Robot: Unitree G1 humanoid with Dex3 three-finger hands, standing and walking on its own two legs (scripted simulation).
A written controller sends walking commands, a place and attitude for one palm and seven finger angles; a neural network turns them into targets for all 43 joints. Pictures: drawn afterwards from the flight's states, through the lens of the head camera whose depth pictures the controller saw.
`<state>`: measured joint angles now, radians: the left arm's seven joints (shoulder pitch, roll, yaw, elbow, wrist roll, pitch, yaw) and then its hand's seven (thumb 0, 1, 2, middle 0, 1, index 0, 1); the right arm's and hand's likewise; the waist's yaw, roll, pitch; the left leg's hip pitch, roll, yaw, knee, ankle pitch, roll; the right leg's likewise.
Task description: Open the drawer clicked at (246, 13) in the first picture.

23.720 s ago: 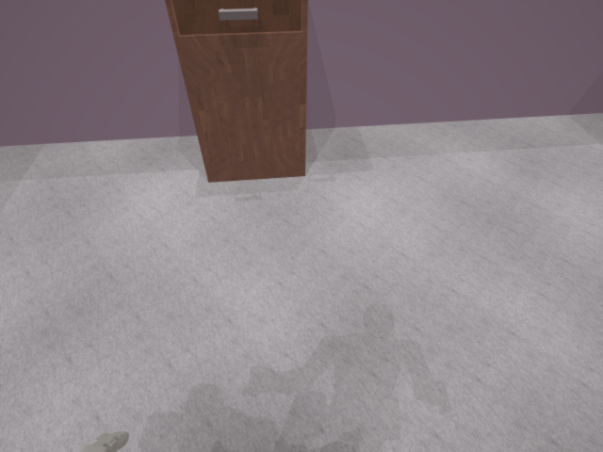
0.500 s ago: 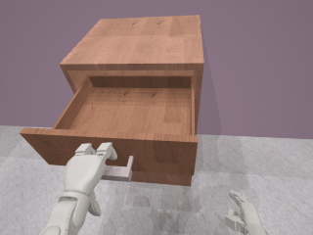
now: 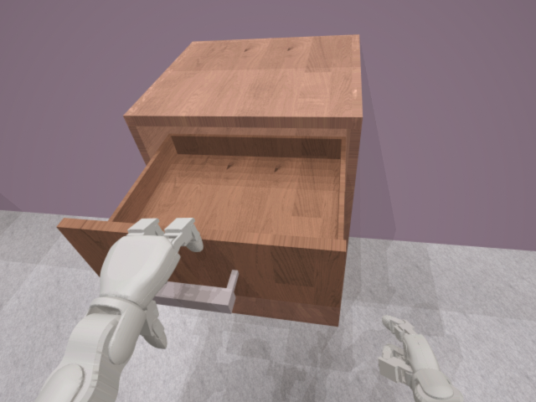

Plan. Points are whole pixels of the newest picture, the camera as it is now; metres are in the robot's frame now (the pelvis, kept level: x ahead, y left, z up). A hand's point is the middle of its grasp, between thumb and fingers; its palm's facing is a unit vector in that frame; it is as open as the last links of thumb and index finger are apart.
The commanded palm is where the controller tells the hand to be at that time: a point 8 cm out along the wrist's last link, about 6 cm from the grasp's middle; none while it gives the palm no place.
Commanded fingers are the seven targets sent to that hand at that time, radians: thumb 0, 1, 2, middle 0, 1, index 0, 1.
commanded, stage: lift the hand off the handle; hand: left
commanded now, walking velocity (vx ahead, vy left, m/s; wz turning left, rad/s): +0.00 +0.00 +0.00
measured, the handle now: (194, 283) +0.27 +0.18 +0.03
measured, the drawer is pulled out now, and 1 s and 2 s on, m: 0.29 0.29 0.29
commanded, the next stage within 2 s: draw the hand back to the body in 0.48 s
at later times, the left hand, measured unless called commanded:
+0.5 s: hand (153, 237) +0.25 +0.19 +0.18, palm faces +0.17 -0.11 -0.98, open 13.9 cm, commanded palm +0.20 +0.19 +0.23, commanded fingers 0.00 -0.50 0.30 -0.30 -1.20 -0.30 -1.20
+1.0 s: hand (116, 253) +0.22 +0.23 +0.17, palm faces +0.14 -0.10 -0.99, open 13.9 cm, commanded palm +0.18 +0.23 +0.23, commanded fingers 0.00 -0.50 0.30 -0.30 -1.20 -0.30 -1.20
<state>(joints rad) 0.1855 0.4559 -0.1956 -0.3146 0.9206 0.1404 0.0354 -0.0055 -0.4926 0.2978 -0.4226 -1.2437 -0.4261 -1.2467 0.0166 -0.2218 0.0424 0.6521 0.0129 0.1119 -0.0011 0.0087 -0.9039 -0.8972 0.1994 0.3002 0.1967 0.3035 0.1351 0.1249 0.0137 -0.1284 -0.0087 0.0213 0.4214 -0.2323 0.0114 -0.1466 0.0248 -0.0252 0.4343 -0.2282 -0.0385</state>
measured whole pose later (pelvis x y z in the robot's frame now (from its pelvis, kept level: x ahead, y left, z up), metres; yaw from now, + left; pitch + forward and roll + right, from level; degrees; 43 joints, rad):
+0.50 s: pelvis +0.00 -0.01 +0.00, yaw +0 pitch -4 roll +1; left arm 0.11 0.53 -0.05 -0.47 0.80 0.21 -0.11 -0.01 -0.49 0.30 -0.32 -1.20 -0.32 -1.20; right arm 0.01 -0.28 0.04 0.62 0.04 0.14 0.03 0.01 -0.91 -0.90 0.20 0.30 0.19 0.30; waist 0.10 0.14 -0.01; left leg -0.12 0.00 0.03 0.41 -0.23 0.00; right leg -0.15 0.03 -0.02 0.45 -0.23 -0.05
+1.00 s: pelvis +0.00 +0.00 +0.00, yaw +1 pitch -3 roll +0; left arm 0.21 0.57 0.06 -0.48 0.76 0.17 -0.11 -0.01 -0.49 0.30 -0.32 -1.20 -0.32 -1.20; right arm 0.04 -0.27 0.06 0.61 0.04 0.12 0.02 0.01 -0.90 -0.90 0.20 0.30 0.20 0.30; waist 0.11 0.14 0.01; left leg -0.16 -0.01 0.01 0.45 -0.24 0.01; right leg -0.17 0.02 -0.03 0.46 -0.24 -0.04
